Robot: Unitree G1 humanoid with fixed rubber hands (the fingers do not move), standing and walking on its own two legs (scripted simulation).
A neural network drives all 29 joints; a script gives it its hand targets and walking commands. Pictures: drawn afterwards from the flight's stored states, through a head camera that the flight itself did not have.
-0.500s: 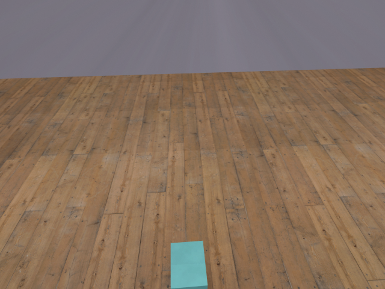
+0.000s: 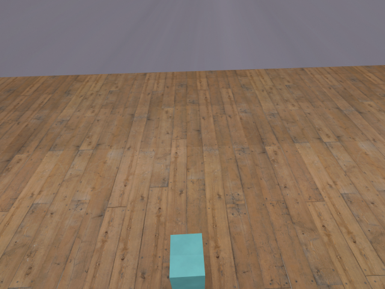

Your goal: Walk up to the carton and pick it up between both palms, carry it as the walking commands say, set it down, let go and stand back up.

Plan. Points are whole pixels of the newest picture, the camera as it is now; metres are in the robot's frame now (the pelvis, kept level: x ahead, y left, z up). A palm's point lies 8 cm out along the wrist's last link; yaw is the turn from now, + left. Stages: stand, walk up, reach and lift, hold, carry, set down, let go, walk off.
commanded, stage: stand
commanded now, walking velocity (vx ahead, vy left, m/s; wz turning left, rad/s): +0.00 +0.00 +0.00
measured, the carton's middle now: (187, 264) +0.46 +0.07 -0.66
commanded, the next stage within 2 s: none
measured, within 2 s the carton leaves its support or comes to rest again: neither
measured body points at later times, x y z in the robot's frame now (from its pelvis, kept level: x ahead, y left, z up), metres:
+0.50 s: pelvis -0.02 +0.00 +0.00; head -0.04 +0.00 +0.45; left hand +0.03 +0.29 -0.13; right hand +0.01 -0.27 -0.14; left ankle +0.03 +0.11 -0.74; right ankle +0.00 -0.12 -0.74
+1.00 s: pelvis +0.00 +0.01 +0.00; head -0.01 +0.01 +0.45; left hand +0.05 +0.29 -0.13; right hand +0.06 -0.27 -0.13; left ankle +0.03 +0.11 -0.74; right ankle +0.00 -0.12 -0.74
